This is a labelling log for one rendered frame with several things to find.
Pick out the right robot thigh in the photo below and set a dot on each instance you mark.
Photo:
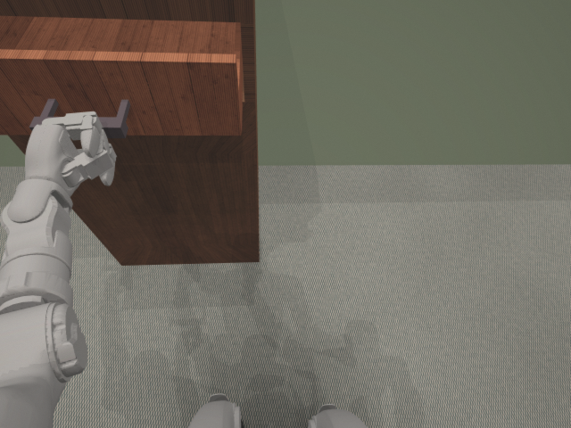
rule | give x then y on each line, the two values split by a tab
335	418

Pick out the left robot upper arm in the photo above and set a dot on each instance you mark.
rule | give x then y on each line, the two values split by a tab
41	348

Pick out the handle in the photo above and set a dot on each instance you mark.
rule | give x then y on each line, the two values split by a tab
114	127

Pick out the cabinet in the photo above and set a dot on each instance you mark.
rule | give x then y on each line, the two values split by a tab
173	199

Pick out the robot right shin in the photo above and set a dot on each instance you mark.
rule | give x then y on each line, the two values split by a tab
326	407

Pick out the left robot forearm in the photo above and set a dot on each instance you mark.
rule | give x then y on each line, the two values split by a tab
37	261

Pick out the drawer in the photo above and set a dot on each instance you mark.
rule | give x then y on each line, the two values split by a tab
182	78

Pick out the left robot hand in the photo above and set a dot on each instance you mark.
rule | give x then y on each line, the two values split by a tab
51	155

